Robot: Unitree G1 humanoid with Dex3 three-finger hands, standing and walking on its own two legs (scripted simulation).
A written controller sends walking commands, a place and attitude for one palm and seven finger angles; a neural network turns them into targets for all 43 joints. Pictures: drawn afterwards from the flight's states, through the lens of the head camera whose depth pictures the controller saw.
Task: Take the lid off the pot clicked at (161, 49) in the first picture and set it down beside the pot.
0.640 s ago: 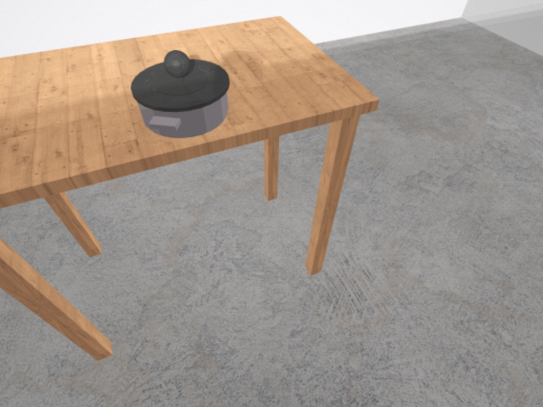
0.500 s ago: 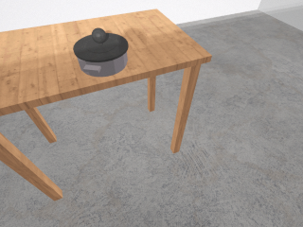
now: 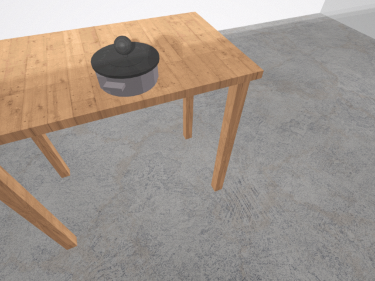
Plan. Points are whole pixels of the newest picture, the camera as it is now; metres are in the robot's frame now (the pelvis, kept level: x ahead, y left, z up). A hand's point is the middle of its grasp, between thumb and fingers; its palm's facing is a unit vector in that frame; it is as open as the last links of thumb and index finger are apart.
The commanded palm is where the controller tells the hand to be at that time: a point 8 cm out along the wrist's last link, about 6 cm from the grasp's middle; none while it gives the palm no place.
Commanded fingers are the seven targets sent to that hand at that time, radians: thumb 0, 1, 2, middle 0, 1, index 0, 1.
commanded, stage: turn to face it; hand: left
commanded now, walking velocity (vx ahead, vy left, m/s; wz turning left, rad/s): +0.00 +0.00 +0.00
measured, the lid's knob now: (123, 45) +0.67 +0.22 +0.17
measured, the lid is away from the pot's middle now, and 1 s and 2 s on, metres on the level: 0.00 0.00 0.00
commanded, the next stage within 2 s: take the last steps up to it in 0.86 s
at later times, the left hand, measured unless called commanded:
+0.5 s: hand out of the picture +0.01 +0.22 -0.19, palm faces +0.21 -0.95 -0.24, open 7.4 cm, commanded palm none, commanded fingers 0.00 0.90 0.90 -0.20 -0.30 -0.20 -0.30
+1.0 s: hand out of the picture +0.00 +0.17 -0.15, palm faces +0.37 -0.88 -0.29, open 7.4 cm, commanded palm none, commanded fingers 0.00 0.90 0.90 -0.20 -0.30 -0.20 -0.30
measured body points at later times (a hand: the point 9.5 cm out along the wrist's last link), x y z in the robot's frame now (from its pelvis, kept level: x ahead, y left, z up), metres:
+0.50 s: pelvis -0.01 +0.01 -0.02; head +0.02 +0.03 +0.42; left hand +0.00 +0.27 -0.18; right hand +0.07 -0.23 -0.17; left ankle -0.02 +0.11 -0.74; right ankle -0.04 -0.12 -0.73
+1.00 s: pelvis +0.01 -0.04 +0.00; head +0.06 -0.05 +0.44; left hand -0.01 +0.22 -0.13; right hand +0.17 -0.25 -0.16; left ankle -0.06 +0.08 -0.67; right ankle +0.04 -0.13 -0.74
